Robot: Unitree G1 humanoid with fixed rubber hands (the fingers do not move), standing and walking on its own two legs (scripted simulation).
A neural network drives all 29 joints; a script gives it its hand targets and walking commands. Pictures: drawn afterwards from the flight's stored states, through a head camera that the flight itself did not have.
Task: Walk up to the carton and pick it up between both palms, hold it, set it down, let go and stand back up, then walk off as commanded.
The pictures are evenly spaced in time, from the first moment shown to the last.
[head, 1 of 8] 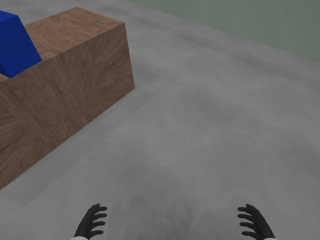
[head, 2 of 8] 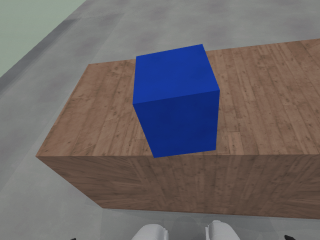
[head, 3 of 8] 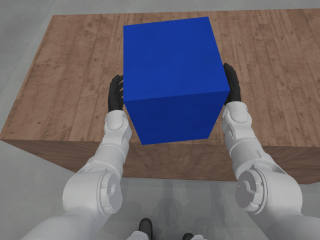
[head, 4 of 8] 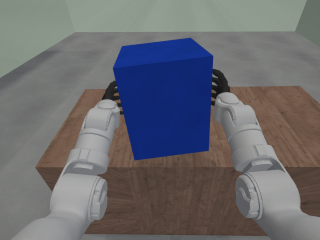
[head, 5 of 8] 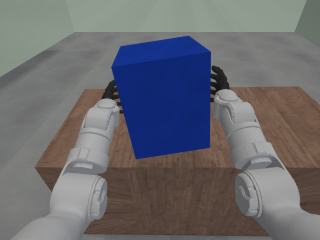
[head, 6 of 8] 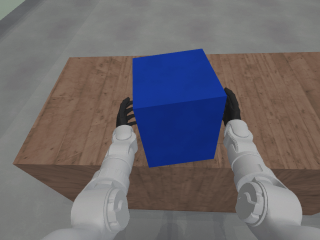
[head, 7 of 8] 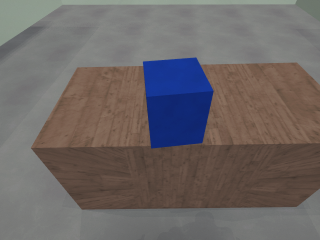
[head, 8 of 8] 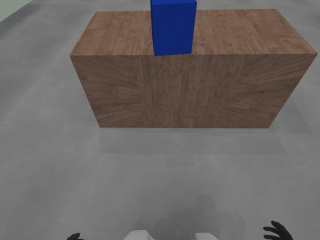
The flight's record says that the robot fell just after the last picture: no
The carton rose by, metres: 0.20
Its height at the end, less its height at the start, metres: +0.00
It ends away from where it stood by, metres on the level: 0.01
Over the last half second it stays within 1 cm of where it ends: yes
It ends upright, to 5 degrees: yes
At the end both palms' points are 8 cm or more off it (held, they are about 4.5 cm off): yes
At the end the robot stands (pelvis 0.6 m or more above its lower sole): yes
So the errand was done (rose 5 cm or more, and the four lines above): yes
